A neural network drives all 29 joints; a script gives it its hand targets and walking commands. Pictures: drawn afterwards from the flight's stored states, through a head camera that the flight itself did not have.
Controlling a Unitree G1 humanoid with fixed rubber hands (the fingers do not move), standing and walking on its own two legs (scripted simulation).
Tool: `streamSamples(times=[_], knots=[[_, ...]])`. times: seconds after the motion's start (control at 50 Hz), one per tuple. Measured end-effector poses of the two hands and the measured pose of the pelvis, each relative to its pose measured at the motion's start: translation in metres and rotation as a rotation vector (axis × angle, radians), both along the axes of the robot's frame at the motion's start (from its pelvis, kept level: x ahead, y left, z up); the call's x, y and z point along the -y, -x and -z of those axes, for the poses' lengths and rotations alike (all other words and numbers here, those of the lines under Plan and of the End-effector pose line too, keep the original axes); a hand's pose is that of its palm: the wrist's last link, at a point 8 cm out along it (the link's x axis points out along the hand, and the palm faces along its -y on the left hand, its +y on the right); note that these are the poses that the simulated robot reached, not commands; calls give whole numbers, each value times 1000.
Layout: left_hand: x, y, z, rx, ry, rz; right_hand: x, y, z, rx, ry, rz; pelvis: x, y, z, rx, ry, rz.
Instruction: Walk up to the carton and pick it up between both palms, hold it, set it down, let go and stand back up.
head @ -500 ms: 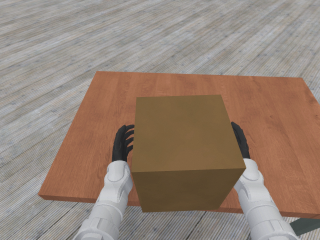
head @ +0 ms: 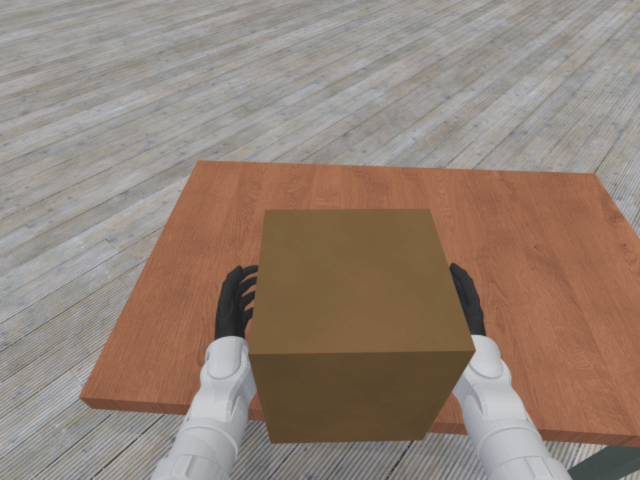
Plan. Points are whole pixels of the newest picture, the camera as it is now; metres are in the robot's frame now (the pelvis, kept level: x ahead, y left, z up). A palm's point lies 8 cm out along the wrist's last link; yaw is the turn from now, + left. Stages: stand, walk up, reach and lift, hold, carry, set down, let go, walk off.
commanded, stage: reach and lift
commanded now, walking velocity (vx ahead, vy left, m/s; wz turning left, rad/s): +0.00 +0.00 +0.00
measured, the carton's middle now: (347, 330) +0.34 +0.00 +0.02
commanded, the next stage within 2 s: none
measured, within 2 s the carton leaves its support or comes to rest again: leaves its support in 0.08 s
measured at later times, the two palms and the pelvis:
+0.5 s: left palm (223, 310) +0.33 +0.15 +0.07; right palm (464, 315) +0.34 -0.15 +0.06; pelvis +0.00 +0.00 +0.00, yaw +0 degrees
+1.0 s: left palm (204, 282) +0.33 +0.16 +0.12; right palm (465, 284) +0.34 -0.14 +0.11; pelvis -0.02 +0.00 +0.00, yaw +0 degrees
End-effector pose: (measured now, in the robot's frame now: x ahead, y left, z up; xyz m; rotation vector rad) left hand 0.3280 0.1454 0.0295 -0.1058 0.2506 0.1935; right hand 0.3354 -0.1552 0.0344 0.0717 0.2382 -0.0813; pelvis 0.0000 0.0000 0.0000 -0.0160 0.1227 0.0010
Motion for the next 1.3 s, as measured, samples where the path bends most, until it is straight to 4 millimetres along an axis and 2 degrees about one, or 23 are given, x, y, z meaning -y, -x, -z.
streamSamples(times=[0.32,0.6,0.94,1.3], knots=[[-3,-5,-24,61,1,-4,-3,-3,-16,57,6,1,-1,0,0,1,2,0],[-8,-5,-46,80,-18,6,-8,-3,-31,74,14,2,-2,9,0,12,3,0],[-16,-7,-87,24,-91,13,-16,-9,-70,25,43,-19,-2,22,-1,48,3,0],[-20,1,-119,14,-118,18,-20,-4,-115,22,59,-25,-2,35,-1,96,3,-1]])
